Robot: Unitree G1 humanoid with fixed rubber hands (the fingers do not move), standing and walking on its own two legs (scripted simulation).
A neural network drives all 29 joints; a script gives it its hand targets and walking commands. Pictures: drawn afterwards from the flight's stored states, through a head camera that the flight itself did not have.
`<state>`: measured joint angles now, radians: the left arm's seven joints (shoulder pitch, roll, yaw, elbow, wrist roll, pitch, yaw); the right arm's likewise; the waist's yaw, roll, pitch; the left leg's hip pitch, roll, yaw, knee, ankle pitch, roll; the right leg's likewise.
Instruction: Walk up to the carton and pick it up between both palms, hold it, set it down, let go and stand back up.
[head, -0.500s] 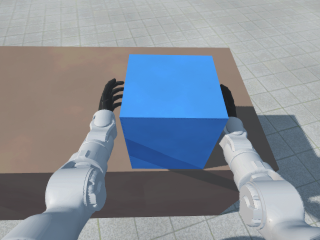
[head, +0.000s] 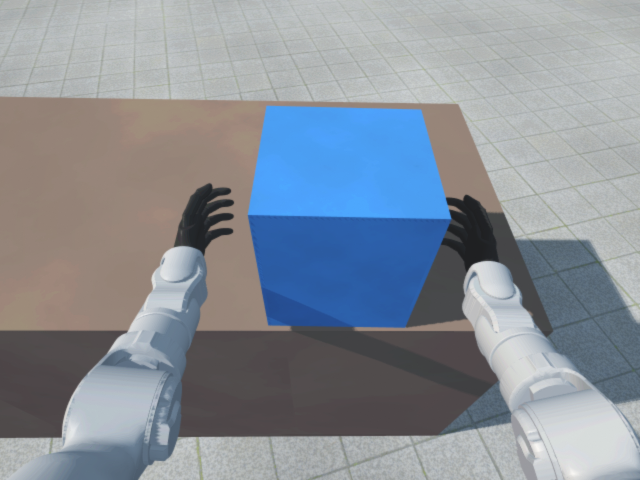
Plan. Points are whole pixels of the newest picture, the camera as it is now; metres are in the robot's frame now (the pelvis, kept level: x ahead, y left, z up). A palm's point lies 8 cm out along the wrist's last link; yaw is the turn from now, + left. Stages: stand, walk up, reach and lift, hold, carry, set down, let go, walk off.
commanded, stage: set down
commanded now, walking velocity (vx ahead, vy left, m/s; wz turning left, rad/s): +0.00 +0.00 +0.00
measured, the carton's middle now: (340, 223) +0.45 +0.03 +0.05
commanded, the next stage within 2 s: none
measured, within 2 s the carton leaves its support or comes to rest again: neither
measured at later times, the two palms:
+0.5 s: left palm (164, 291) +0.31 +0.23 +0.07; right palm (487, 308) +0.32 -0.15 +0.07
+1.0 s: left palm (135, 357) +0.23 +0.23 +0.07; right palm (525, 378) +0.24 -0.17 +0.07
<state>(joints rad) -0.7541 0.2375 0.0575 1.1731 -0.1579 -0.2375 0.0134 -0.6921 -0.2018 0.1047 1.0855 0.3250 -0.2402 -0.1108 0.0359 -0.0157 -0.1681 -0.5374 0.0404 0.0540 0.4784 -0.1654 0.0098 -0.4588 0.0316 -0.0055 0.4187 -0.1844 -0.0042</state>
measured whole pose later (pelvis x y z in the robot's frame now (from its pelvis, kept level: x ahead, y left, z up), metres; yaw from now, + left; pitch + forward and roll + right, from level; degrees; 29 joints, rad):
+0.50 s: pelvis +0.00 -0.01 +0.01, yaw +1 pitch -1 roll -1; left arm -0.36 0.24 0.09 0.62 -0.16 0.05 -0.03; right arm -0.28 -0.11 0.05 0.58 0.21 -0.04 -0.18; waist 0.05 -0.04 -0.04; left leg -0.23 0.03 0.05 0.40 -0.16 0.00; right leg -0.17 0.02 -0.01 0.39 -0.20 -0.01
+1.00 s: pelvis +0.01 -0.01 +0.01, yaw +0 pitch -6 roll +0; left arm 0.14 0.25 0.07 -0.05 -0.19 0.26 -0.02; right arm 0.23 -0.12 0.04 -0.05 0.21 0.12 -0.14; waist 0.07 -0.03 0.02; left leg -0.08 0.02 0.07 0.35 -0.17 0.00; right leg -0.03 0.02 0.01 0.34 -0.21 -0.01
